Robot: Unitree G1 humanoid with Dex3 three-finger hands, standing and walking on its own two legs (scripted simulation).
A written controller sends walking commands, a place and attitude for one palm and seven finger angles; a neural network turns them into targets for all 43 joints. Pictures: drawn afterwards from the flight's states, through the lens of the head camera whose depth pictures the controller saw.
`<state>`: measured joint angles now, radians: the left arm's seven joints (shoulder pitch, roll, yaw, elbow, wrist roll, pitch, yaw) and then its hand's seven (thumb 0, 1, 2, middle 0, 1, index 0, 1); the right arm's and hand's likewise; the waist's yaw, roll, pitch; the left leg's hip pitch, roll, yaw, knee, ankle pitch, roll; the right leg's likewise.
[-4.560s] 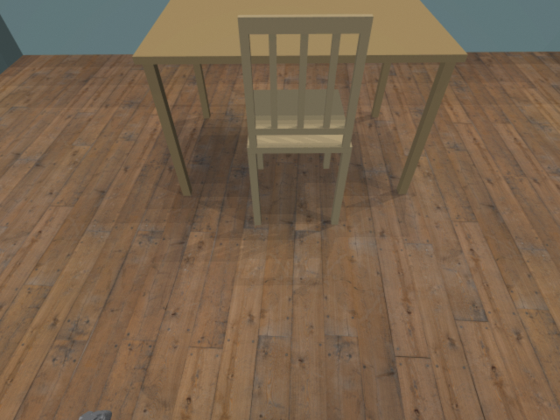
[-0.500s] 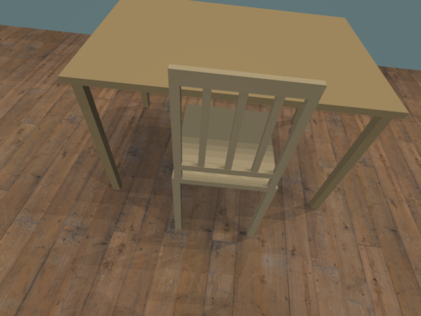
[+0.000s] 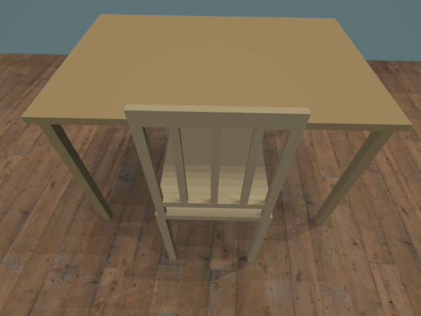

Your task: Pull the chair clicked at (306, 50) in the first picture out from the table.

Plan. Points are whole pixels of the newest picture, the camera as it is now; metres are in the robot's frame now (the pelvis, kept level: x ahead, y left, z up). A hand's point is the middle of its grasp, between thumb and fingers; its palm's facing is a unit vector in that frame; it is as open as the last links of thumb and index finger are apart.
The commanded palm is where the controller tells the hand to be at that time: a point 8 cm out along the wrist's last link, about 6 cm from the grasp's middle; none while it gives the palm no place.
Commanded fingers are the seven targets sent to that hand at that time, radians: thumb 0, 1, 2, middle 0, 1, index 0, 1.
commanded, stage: come to a stop and stand still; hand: left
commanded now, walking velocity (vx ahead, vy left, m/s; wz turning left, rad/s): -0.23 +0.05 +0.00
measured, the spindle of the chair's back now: (215, 170) +0.48 +0.01 -0.07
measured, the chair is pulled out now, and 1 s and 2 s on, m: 0.00 0.00 0.00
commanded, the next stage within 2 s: look again from close up in 1.46 s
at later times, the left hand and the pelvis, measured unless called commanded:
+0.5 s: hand out of the picture +0.00 +0.18 -0.17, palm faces +0.03 -0.96 -0.28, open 7.4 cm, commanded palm none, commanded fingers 0.00 0.90 0.90 -0.20 -0.30 -0.20 -0.30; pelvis +0.00 -0.01 -0.01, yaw +0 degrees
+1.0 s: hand out of the picture +0.04 +0.16 -0.17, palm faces -0.01 -0.98 -0.20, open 7.3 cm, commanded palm none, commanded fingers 0.00 0.90 0.90 -0.20 -0.30 -0.20 -0.30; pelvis +0.02 -0.02 +0.00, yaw +0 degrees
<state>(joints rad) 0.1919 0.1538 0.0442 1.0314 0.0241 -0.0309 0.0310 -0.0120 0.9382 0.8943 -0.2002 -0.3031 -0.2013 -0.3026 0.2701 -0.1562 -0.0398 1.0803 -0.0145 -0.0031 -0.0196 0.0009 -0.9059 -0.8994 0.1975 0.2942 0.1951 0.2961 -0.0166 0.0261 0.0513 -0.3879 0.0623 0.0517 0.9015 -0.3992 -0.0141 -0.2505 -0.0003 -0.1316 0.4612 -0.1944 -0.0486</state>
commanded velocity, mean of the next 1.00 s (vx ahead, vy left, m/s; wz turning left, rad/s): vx -0.04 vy -0.02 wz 0.00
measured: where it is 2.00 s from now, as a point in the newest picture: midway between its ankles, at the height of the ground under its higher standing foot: outside the picture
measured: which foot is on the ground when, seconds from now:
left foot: up 0.00-0.06, down 0.08-1.00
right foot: down 0.00-1.00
